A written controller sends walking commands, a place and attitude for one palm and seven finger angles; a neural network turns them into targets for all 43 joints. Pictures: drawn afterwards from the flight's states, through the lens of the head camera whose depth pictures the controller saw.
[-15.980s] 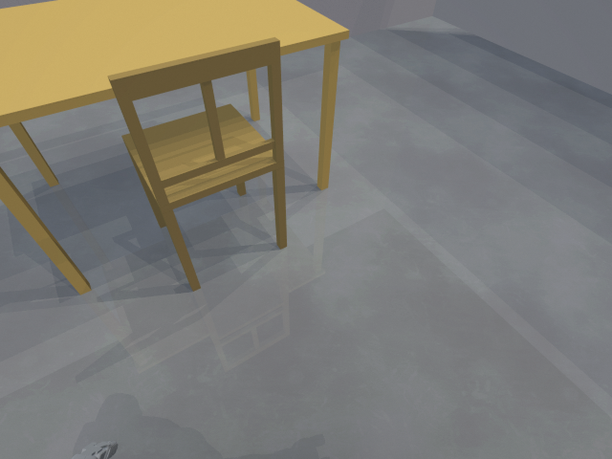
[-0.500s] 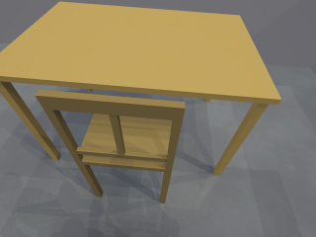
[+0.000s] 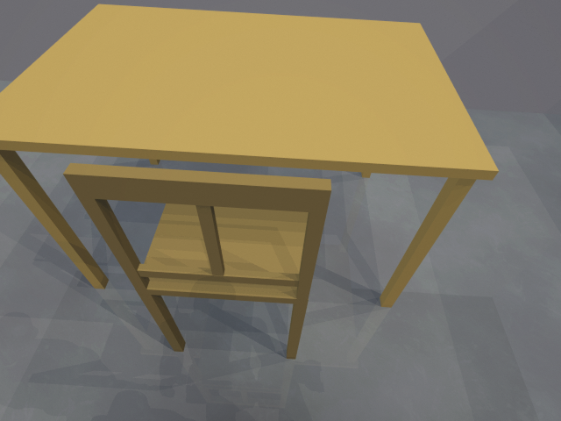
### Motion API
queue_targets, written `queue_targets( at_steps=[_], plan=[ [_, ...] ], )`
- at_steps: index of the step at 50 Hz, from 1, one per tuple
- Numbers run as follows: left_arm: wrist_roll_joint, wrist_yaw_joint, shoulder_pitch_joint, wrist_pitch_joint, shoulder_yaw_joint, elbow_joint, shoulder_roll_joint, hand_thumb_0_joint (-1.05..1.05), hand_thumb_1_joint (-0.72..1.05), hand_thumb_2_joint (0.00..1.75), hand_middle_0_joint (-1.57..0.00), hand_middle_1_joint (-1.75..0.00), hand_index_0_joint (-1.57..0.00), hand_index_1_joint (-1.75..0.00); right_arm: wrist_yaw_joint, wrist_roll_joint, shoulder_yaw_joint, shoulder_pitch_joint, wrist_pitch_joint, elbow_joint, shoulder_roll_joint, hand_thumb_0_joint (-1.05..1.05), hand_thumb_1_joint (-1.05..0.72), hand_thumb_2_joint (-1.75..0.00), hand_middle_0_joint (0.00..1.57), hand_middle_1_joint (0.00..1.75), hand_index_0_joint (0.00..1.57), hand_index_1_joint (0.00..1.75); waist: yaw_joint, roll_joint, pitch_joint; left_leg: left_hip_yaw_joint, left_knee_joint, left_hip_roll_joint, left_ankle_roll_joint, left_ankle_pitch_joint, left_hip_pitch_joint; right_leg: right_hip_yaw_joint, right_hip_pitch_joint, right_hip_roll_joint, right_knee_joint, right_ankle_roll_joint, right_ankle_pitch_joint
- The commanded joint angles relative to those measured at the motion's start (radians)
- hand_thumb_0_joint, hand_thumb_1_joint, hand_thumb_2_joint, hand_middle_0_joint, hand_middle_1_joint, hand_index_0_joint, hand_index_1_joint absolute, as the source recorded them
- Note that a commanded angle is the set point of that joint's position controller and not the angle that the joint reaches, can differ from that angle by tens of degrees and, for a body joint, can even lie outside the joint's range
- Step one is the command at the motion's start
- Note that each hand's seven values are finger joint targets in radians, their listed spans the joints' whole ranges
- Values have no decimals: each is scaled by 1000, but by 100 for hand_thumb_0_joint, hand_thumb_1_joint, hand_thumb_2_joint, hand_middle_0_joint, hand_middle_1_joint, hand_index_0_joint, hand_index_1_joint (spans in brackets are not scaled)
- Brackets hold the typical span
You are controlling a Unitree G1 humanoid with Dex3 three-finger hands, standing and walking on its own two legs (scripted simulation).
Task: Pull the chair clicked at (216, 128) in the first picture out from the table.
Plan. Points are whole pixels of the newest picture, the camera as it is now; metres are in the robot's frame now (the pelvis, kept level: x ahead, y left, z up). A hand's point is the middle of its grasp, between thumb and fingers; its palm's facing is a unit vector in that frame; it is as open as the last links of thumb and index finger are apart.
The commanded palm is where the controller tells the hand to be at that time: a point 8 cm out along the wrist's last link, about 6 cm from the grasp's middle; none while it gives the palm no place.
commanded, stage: come to a stop and stand still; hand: left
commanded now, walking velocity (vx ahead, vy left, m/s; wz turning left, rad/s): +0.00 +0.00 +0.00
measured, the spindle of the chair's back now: (212, 241) +0.45 +0.16 -0.08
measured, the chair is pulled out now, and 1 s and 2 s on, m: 0.00 0.00 0.00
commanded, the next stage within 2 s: look again from close up in 0.52 s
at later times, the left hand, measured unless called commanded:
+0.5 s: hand out of the picture -0.05 +0.23 -0.16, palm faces +0.01 -0.98 -0.21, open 7.4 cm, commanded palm none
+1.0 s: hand out of the picture -0.02 +0.19 -0.16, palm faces +0.02 -0.99 -0.16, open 7.4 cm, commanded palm none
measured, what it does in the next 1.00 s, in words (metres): stands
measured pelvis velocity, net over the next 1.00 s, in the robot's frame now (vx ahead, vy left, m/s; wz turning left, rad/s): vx -0.01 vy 0.03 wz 0.00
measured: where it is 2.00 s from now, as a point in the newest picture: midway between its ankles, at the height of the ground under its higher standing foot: outside the picture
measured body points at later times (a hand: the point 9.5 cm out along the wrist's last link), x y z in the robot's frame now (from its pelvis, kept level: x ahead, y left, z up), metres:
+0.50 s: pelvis -0.03 +0.04 +0.01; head -0.02 +0.05 +0.46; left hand -0.05 +0.28 -0.14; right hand +0.00 -0.20 -0.13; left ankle +0.00 +0.09 -0.72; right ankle -0.03 -0.13 -0.72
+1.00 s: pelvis -0.01 +0.03 +0.02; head -0.01 +0.04 +0.47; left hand -0.02 +0.24 -0.15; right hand +0.00 -0.20 -0.14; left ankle +0.00 +0.09 -0.72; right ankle -0.02 -0.14 -0.72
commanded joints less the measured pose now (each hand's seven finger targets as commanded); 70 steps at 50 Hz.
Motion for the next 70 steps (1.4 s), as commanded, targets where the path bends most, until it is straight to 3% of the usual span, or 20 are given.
queue_targets(
  at_steps=[1, 3, 7, 9, 12, 14, 19, 32, 50, 70],
  plan=[
    [2, 3, 45, 2, 16, -88, 130, 0, 90, 90, -20, -30, -20, -30, -1, -11, -7, 27, -9, -88, -115, 0, -90, -90, 20, 30, 20, 30, 12, 113, -3, -161, -148, 118, 27, 401, -17, 54, -7, -31, -105, -66, 246],
    [2, -5, 52, 7, 13, -88, 126, 0, 90, 90, -20, -30, -20, -30, 3, -11, -4, 23, -12, -102, -127, 0, -90, -90, 20, 30, 20, 30, 10, 101, 14, -184, -215, 115, 30, 216, -51, 41, -2, -11, -132, -60, 108],
    [4, -18, 61, 9, 7, -94, 122, 0, 90, 90, -20, -30, -20, -30, 8, -15, -5, 27, -12, -110, -144, 0, -90, -90, 20, 30, 20, 30, 11, 112, 16, -225, -335, 121, 34, -77, -74, 26, 3, -4, -152, -54, 56],
    [5, -21, 68, 7, 5, -90, 119, 0, 90, 90, -20, -30, -20, -30, 10, -15, -5, 37, -11, -105, -149, 0, -90, -90, 20, 30, 20, 30, 9, 70, 14, -230, -363, 118, 30, -143, -76, 26, 4, -9, -165, -53, 54],
    [6, -23, 89, 4, 2, -78, 120, 0, 90, 90, -20, -30, -20, -30, 12, -13, -4, 47, -12, -90, -152, 0, -90, -90, 20, 30, 20, 30, 10, 70, 2, -235, -389, 118, 30, -174, -62, 23, 5, -12, -179, -50, 55],
    [6, -23, 104, -1, 0, -65, 113, 0, 90, 90, -20, -30, -20, -30, 13, -12, -3, 60, -14, -76, -147, 0, -90, -90, 20, 30, 20, 30, 10, 36, -5, -232, -391, 116, 29, -158, -46, 30, 3, -18, -194, -49, 65],
    [3, -23, 130, -10, -6, -29, 110, 0, 90, 90, -20, -30, -20, -30, 13, -8, 5, 83, -22, -33, -139, 0, -90, -90, 20, 30, 20, 30, 7, 18, -11, -218, -388, 108, 25, -101, -9, 46, 4, -37, -225, -47, 92],
    [0, -16, 176, -20, -20, 75, 86, 0, 90, 90, -20, -30, -20, -30, 8, 1, 21, 123, -32, 70, -112, 0, -90, -90, 20, 30, 20, 30, 9, 18, 28, -183, -387, 96, 19, 4, 20, 51, 16, -59, -261, -38, 153],
    [-3, -8, 159, -25, -15, 100, 66, 0, 90, 90, -20, -30, -20, -30, -1, 2, 29, 139, -42, 120, -80, 0, -90, -90, 20, 30, 20, 30, 7, 8, -1, -137, -321, 88, 16, 234, 94, 53, 45, -67, -262, -31, 254],
    [-5, -8, 163, -28, -17, 106, 66, 0, 90, 90, -20, -30, -20, -30, -2, 4, 32, 141, -39, 138, -71, 0, -90, -90, 20, 30, 20, 30, 7, 8, 11, -125, -323, 89, 9, 241, 117, 65, 45, -66, -294, -36, 254]
  ],
)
